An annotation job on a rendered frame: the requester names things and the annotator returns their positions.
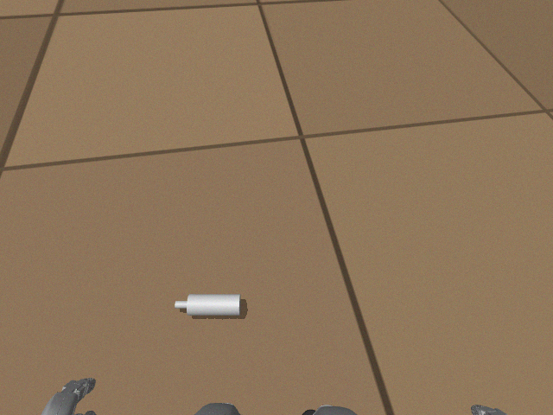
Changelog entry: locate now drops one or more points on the bottle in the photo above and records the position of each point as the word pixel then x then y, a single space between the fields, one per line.
pixel 211 305

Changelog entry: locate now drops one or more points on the left robot hand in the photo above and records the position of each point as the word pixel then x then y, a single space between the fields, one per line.
pixel 72 393

